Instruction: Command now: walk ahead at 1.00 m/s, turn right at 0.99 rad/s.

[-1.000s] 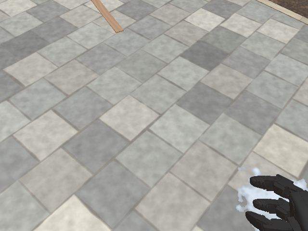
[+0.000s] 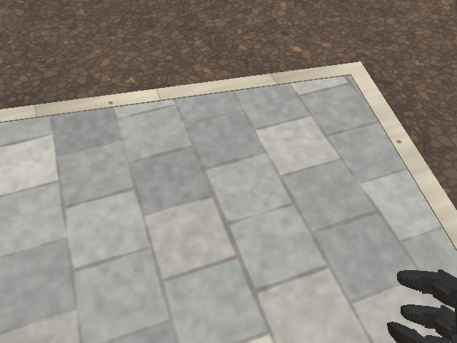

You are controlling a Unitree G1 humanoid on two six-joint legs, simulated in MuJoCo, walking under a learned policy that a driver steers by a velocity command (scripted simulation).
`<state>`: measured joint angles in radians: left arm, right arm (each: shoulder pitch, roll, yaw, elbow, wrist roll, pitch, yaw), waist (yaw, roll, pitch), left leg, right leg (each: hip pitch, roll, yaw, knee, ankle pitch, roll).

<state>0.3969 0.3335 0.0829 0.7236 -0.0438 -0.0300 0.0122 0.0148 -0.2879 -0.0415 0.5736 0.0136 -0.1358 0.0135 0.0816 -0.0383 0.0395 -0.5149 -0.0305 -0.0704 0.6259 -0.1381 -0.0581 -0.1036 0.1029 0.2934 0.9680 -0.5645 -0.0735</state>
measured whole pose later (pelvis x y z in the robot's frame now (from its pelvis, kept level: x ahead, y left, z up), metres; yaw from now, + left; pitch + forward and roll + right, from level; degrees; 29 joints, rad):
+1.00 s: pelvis +0.82 +0.03 +0.00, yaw +25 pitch -3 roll -2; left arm 0.12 0.26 0.03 0.71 -0.03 -0.13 -0.01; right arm 0.33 -0.32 -0.07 0.72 0.02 -0.04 0.06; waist -0.05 -0.01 0.09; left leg -0.45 -0.11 0.06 0.78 -0.28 0.18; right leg -0.26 -0.01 0.09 1.39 -0.39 -0.03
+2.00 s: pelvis +1.44 +0.58 +0.03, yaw +68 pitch +0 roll +2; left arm 0.24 0.29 0.02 0.79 -0.04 -0.12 -0.01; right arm 0.32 -0.28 -0.06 0.73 0.00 -0.09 0.05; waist -0.01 -0.03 0.05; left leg -0.24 -0.12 0.04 0.48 -0.24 0.11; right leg -0.42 -0.11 0.09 1.15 -0.31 -0.07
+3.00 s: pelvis +1.66 +1.47 -0.01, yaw +113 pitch -1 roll -1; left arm -0.03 0.27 0.02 0.59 0.02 -0.13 0.00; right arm 0.46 -0.23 -0.05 0.77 0.02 -0.06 0.00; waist -0.10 -0.02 0.06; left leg -0.09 -0.18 -0.16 0.44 -0.30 0.16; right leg -0.67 -0.09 0.19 0.81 -0.09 0.06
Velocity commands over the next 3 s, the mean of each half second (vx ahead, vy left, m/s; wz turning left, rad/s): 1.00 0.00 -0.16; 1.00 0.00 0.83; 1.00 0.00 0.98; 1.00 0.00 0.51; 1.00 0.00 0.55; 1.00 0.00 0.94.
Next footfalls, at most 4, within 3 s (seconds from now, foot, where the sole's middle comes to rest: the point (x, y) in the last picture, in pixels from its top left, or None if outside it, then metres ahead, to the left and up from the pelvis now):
0.44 right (326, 322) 0.54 -0.20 -0.74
0.88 left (234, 206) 0.92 0.09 -0.74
1.34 right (230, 114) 1.38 0.14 -0.74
1.82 left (110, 103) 1.40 0.65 -0.74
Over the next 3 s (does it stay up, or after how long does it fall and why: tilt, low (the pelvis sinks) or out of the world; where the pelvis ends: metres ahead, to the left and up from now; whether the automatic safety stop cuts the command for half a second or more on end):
stays up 1.66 1.47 -0.01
